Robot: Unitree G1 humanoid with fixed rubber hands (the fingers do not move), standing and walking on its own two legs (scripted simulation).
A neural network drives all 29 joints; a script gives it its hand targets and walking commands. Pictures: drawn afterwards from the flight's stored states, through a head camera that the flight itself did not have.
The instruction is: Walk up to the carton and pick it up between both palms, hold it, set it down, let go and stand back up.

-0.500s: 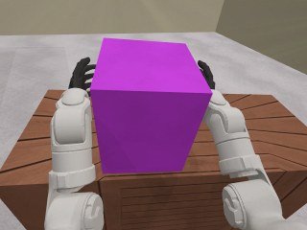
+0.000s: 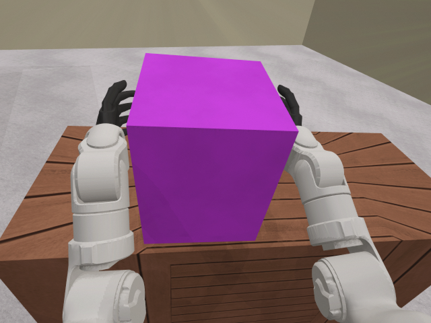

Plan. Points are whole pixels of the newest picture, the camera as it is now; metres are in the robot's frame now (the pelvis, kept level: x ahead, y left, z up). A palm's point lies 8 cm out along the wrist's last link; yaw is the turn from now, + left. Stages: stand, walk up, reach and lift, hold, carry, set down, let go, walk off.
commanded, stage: hold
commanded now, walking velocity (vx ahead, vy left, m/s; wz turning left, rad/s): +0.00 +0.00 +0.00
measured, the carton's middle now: (203, 151) +0.36 +0.01 +0.20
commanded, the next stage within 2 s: set down in 0.06 s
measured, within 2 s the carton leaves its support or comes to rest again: neither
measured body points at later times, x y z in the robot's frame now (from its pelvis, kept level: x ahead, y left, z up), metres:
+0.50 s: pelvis +0.00 +0.00 +0.00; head -0.02 +0.03 +0.45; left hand +0.39 +0.14 +0.22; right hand +0.39 -0.15 +0.20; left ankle +0.05 +0.11 -0.75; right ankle -0.02 -0.10 -0.75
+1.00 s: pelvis +0.03 -0.03 +0.00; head +0.02 +0.01 +0.45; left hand +0.41 +0.13 +0.17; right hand +0.41 -0.17 +0.16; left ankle +0.05 +0.11 -0.75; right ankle -0.02 -0.10 -0.75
